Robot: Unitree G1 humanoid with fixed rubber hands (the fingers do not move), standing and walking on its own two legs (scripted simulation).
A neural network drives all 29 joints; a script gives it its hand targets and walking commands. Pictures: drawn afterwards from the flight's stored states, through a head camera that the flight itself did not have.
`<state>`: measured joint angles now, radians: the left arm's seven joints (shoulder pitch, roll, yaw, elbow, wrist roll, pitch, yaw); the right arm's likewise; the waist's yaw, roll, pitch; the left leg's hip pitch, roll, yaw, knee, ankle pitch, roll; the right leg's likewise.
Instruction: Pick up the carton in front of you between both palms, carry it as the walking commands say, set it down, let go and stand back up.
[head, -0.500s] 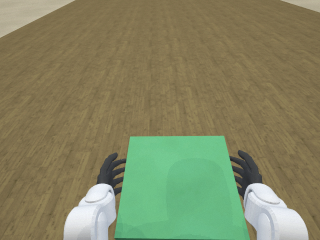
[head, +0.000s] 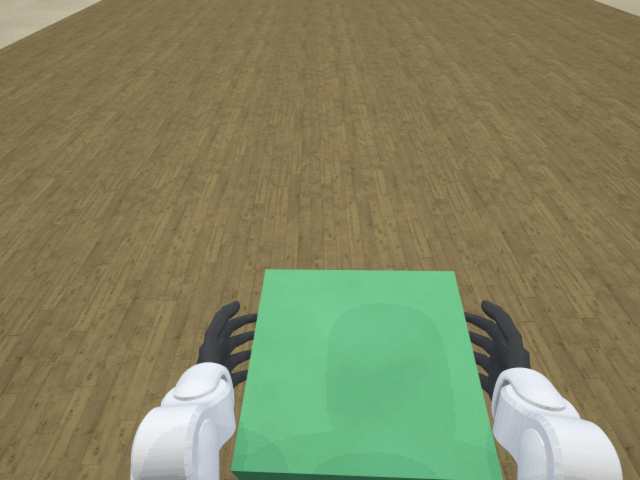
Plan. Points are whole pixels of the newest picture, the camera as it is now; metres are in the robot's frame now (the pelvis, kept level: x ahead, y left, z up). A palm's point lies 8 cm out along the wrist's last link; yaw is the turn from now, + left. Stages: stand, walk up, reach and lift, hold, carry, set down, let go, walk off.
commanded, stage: carry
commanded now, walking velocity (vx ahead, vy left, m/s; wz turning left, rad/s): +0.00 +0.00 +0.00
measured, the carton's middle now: (356, 402) +0.24 +0.00 +0.03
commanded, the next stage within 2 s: hold in 1.64 s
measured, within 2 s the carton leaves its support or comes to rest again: neither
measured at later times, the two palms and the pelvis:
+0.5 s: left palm (207, 433) +0.19 +0.16 +0.05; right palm (494, 439) +0.19 -0.14 +0.06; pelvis -0.05 +0.01 -0.01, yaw +0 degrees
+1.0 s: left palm (221, 447) +0.19 +0.15 +0.01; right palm (490, 452) +0.19 -0.15 +0.02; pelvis -0.09 +0.00 -0.01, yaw +0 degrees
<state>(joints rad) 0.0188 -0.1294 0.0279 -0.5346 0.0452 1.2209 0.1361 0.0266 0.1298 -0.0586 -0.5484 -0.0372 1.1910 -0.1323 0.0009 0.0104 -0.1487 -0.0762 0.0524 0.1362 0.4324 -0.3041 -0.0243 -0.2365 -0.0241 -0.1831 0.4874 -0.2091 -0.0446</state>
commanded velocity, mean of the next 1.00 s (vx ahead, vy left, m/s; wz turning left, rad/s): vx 0.00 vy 0.00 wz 0.00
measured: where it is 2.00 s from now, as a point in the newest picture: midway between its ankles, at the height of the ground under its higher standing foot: outside the picture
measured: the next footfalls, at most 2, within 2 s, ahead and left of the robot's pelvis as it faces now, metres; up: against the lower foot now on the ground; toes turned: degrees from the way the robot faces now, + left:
none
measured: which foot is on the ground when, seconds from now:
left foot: down 0.00-1.00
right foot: down 0.00-1.00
